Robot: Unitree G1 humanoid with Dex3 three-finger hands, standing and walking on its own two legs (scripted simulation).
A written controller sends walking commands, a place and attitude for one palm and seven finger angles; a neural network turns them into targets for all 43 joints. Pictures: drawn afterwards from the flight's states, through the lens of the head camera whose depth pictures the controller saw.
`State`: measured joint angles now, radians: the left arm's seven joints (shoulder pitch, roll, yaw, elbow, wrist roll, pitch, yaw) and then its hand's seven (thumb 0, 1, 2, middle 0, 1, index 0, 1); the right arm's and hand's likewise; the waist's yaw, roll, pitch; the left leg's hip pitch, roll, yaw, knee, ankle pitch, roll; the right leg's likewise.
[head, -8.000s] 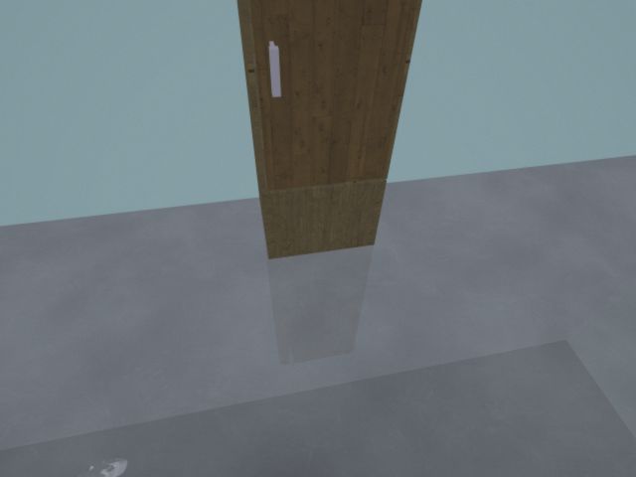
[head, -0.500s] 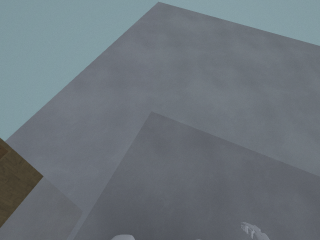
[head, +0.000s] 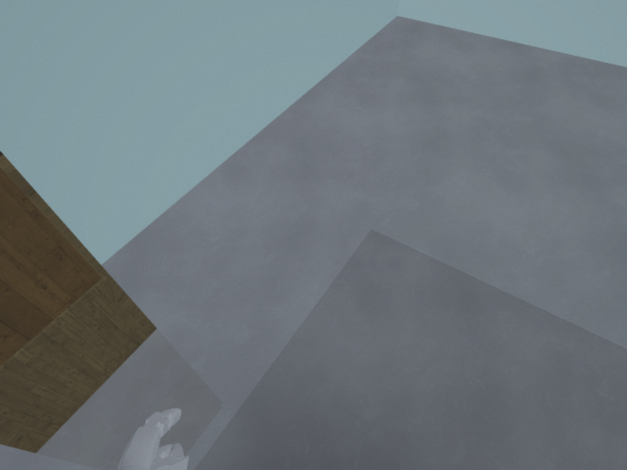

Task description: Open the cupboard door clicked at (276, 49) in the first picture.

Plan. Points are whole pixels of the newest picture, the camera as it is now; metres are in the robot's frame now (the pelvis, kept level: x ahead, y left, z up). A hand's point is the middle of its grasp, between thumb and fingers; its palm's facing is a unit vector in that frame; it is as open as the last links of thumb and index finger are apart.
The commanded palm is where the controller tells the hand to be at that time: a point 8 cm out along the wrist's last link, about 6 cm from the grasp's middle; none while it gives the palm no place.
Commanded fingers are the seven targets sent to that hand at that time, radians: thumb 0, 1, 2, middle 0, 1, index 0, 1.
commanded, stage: turn to face it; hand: left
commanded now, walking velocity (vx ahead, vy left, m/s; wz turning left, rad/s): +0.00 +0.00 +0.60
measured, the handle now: out of the picture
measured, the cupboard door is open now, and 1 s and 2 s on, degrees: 0 0 0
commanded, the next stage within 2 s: take the last steps up to it in 1.46 s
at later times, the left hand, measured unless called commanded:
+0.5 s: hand out of the picture -0.06 +0.25 -0.18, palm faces +0.37 -0.89 -0.28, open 7.4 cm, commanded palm none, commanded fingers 0.00 0.90 0.90 -0.20 -0.30 -0.20 -0.30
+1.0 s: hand out of the picture +0.02 +0.23 -0.12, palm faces +0.57 -0.76 -0.32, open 7.4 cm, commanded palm none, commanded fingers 0.00 0.90 0.90 -0.20 -0.30 -0.20 -0.30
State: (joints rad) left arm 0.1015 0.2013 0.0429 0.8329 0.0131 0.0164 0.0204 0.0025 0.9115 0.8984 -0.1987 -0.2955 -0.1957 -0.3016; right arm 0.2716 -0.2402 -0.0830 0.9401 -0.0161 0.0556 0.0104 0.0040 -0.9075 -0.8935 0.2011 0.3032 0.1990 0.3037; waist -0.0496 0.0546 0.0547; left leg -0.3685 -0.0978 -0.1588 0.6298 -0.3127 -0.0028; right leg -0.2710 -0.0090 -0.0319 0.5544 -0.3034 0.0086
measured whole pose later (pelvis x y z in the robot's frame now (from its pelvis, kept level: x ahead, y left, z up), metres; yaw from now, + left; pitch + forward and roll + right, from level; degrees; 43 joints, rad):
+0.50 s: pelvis +0.00 +0.03 -0.01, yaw +20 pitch +1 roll +1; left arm 0.26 0.28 0.07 0.94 0.02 0.06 0.02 0.00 0.91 0.90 -0.20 -0.30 -0.20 -0.30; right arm 0.10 -0.25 -0.06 0.89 -0.02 0.02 0.03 0.00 -0.91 -0.89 0.20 0.30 0.19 0.30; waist 0.04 -0.06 0.10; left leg -0.30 0.00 0.07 0.64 -0.34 0.03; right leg -0.35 -0.17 -0.16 0.95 -0.56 0.07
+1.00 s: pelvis +0.04 -0.01 +0.01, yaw +37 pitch -1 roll +2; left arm 0.16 0.18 0.02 0.84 0.02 0.00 0.02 0.00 0.91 0.90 -0.20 -0.30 -0.20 -0.30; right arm 0.23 -0.27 -0.09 0.94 -0.02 0.07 0.02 0.00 -0.91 -0.89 0.20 0.30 0.20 0.30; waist -0.03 0.07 0.06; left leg -0.46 -0.06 -0.07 1.12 -0.46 -0.04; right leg -0.25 -0.08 -0.12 0.57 -0.31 -0.03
